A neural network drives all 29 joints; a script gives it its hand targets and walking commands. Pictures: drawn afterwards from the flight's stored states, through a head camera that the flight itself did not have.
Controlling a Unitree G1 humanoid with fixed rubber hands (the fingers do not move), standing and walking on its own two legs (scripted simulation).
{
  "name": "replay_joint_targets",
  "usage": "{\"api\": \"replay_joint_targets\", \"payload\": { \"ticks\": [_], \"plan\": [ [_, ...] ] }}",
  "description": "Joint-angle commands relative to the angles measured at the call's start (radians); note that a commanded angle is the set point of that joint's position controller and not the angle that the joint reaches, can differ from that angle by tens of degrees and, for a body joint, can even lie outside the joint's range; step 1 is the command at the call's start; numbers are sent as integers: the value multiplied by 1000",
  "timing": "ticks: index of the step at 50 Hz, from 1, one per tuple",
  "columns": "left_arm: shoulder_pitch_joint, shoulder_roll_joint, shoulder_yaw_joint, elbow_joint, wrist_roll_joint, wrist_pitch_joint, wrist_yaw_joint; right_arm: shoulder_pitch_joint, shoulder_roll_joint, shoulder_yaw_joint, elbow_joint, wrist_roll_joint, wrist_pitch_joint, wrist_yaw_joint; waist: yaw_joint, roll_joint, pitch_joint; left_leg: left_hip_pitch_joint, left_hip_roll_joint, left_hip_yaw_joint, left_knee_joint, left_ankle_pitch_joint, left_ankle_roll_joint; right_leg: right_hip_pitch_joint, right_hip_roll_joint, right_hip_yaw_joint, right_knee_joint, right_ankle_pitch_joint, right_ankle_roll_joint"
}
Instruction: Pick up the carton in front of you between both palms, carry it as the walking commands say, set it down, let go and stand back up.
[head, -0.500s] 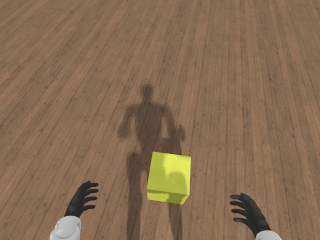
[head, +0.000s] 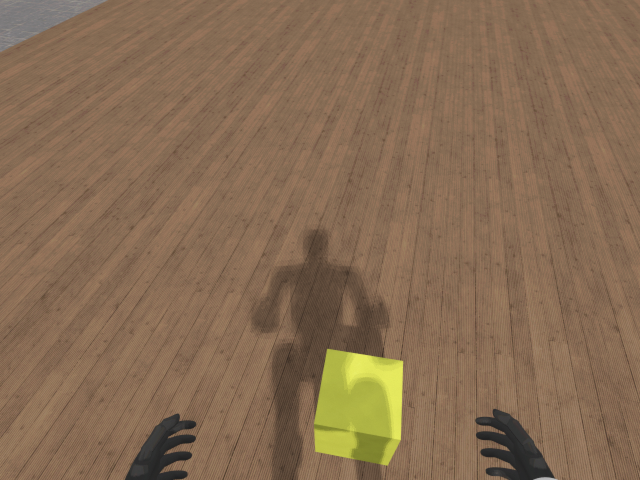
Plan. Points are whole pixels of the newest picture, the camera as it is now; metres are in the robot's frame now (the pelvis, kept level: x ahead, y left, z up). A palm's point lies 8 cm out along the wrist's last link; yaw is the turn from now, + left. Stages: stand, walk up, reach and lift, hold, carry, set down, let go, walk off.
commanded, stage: let go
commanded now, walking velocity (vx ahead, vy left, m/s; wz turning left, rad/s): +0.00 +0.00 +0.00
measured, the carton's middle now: (357, 407) +0.45 -0.08 -0.65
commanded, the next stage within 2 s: stand in 0.08 s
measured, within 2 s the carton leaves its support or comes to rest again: neither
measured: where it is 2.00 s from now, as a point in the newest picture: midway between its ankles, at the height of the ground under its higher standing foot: outside the picture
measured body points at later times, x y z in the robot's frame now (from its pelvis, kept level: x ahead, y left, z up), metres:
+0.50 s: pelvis +0.01 -0.02 +0.00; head +0.03 -0.04 +0.44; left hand +0.14 +0.28 -0.09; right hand +0.16 -0.31 -0.11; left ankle -0.05 +0.11 -0.74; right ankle +0.01 -0.13 -0.74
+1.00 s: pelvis +0.01 -0.03 +0.00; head +0.01 -0.04 +0.45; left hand +0.11 +0.28 -0.10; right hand +0.14 -0.32 -0.11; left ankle -0.05 +0.11 -0.74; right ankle +0.01 -0.13 -0.74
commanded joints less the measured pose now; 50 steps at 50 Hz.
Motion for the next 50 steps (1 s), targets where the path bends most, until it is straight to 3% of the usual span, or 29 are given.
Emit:
{"api": "replay_joint_targets", "payload": {
  "ticks": [1, 4, 5, 7, 9, 11, 17, 24, 34, 50],
  "plan": [
    [-38, 88, 20, -92, -4, -24, 11, -20, -105, -25, -99, 4, 8, -20, -10, 18, -105, -120, -7, 13, -67, 452, -41, 120, 74, -48, 12, 261, -1],
    [-37, 97, 23, -85, -1, -17, 9, -18, -98, -18, -102, 6, 18, -24, -8, 16, -93, -136, -11, 18, -69, 399, -33, 122, 66, -42, 10, 261, -2],
    [-35, 223, 67, 61, 51, -36, 41, -77, -216, -51, 16, -3, -51, -53, 14, 76, -71, -208, 27, 4, -37, 186, -52, 3, -45, -2, 15, 186, 11],
    [-37, 237, 64, 89, 54, -56, 53, -48, -190, -44, 48, -21, -106, -57, 0, 26, -70, -198, 35, -34, -50, -1, -32, -63, -53, 20, -9, 17, -7],
    [-58, 224, 60, 110, 55, -72, 51, -49, -191, -40, 77, -24, -137, -51, -1, 0, -56, -209, 41, -51, -49, -60, -17, -99, -52, 33, -25, -80, -18],
    [-81, 223, 58, 131, 53, -85, 42, -52, -202, -40, 104, -25, -156, -44, -4, -20, -78, -188, 46, -56, -35, -4, -11, -99, -56, 38, -22, -47, -26],
    [-79, 251, 57, 200, 41, -98, 43, -35, -235, -32, 170, -20, -175, -51, -2, -37, -145, -125, 62, -63, -5, 239, -14, -25, -74, 32, 19, 218, -33],
    [-77, 284, 57, 257, 35, -102, 55, -14, -261, -26, 231, -14, -180, -65, -2, -34, -148, -109, 69, -67, -3, 326, -15, 19, -86, 38, 24, 314, -40],
    [-98, 295, 54, 319, 29, -104, 56, -23, -277, -12, 293, -7, -187, -72, 1, -16, -134, -104, 76, -79, -29, 345, -13, 51, -94, 41, 7, 330, -44],
    [-129, 310, 43, 408, 23, -105, 49, -52, -301, 5, 392, -3, -195, -72, 4, -17, -94, -95, 88, -100, -103, 273, -6, 60, -103, 50, -54, 228, -43]
  ]
}}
